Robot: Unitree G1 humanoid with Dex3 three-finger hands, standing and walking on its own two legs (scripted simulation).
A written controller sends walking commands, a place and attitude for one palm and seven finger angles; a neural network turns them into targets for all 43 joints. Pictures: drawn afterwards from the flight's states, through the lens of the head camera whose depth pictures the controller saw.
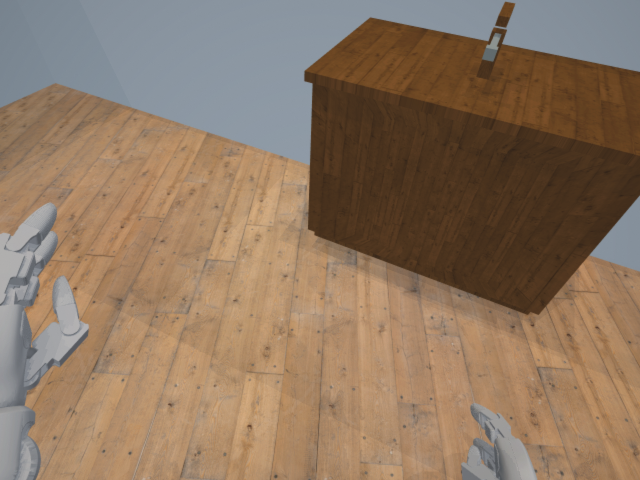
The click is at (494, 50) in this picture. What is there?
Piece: tap's lever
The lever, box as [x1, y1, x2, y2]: [482, 45, 498, 61]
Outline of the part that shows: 487,45 482,58 492,61 498,47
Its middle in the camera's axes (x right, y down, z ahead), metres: +0.42 -0.46 +0.96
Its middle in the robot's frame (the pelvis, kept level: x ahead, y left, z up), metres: +1.06 -0.36 +0.12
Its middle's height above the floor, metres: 0.89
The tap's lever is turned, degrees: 0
